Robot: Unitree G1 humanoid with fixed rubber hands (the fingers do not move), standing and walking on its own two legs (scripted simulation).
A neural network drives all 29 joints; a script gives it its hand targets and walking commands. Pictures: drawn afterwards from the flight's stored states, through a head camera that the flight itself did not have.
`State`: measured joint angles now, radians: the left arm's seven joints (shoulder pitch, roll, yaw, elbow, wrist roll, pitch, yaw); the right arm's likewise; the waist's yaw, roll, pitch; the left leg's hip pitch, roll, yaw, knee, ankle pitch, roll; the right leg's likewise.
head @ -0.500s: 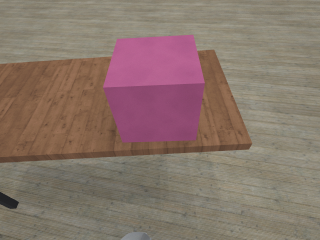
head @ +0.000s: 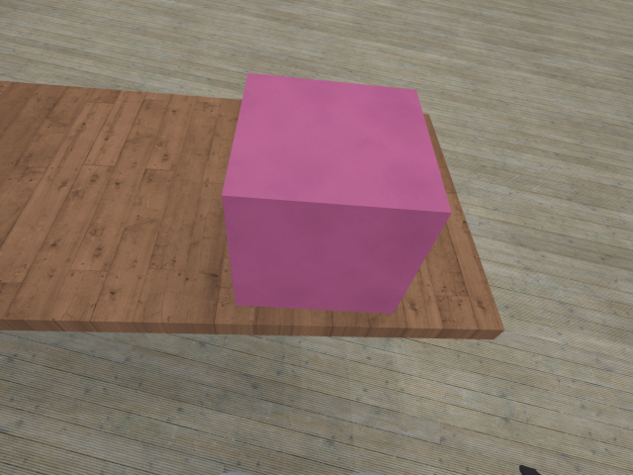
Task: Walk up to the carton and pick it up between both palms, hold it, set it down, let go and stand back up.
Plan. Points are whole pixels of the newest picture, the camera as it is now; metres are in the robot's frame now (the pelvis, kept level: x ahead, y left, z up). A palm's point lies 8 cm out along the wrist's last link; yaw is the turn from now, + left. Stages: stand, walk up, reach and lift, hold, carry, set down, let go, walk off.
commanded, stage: walk up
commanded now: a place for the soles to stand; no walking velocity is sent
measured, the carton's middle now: (324, 199) +0.50 -0.01 +0.02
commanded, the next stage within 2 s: reach and lift in 1.62 s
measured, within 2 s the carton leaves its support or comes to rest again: neither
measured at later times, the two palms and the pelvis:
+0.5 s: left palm out of the picture +0.08 +0.27 -0.10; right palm out of the picture +0.11 -0.31 -0.10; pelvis -0.01 -0.02 +0.00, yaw +0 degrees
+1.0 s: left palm out of the picture +0.05 +0.27 -0.12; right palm out of the picture +0.09 -0.32 -0.10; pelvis -0.02 -0.02 +0.01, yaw +0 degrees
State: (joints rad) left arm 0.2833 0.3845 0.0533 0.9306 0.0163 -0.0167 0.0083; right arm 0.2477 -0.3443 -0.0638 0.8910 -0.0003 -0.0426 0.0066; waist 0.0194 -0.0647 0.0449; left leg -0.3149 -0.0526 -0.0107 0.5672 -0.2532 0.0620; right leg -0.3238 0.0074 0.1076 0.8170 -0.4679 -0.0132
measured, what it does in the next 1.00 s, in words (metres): steps on the spot: right foot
